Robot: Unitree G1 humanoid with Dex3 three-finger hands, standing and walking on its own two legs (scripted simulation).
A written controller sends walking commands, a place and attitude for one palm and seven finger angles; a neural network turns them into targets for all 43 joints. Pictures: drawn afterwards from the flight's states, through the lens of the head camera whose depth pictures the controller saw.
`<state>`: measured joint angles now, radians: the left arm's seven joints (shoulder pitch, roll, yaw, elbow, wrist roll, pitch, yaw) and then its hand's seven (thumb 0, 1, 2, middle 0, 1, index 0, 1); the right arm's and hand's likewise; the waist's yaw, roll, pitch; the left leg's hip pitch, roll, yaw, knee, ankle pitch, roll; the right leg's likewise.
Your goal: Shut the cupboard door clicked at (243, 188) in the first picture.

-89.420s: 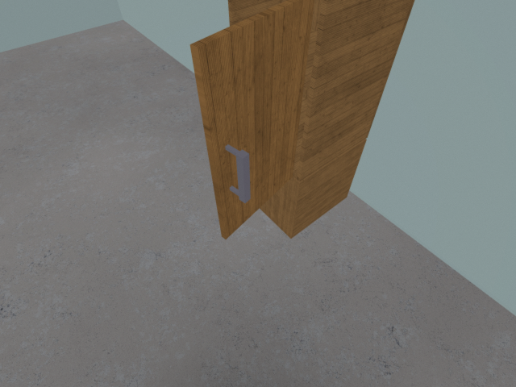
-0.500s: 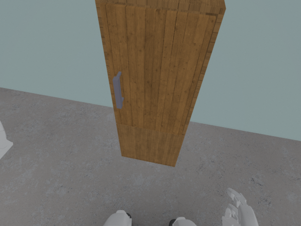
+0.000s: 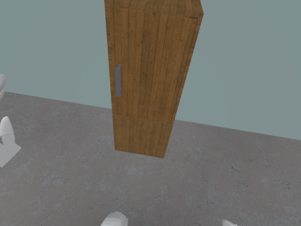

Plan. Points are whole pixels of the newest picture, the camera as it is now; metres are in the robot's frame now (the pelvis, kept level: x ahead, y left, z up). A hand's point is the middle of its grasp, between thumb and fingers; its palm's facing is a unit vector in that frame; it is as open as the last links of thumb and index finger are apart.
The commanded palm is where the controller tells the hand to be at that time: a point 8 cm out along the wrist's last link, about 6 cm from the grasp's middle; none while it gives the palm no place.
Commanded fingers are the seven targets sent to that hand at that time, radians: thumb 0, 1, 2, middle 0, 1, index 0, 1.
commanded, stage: stop stepping back and stand still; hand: left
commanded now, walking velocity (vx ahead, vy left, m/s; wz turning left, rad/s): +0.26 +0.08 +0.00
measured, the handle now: (119, 80) +0.78 +0.20 -0.06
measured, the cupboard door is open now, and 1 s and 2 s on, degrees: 0 0 0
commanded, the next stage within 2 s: let the arm hang, fingers relaxed in 1.02 s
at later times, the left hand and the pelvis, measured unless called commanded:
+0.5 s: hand out of the picture +0.15 +0.27 +0.20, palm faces +0.49 -0.72 -0.50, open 7.4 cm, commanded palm +0.09 +0.30 +0.19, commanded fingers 0.00 0.90 0.90 -0.20 -0.30 -0.20 -0.30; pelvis -0.05 +0.00 +0.00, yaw -1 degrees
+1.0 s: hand (15, 146) +0.21 +0.28 +0.17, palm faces +0.39 -0.80 -0.46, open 7.4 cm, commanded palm +0.15 +0.32 +0.19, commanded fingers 0.00 0.90 0.90 -0.20 -0.30 -0.20 -0.30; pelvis -0.01 +0.03 +0.01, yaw -3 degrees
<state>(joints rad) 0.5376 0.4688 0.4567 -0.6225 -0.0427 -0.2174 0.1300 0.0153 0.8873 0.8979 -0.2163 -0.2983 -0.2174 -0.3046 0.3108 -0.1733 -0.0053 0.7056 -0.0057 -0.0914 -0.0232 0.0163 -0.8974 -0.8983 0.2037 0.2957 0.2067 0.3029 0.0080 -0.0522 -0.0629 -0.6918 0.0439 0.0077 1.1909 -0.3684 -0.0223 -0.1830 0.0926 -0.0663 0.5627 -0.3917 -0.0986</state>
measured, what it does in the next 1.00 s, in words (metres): steps on the spot: left foot, then right foot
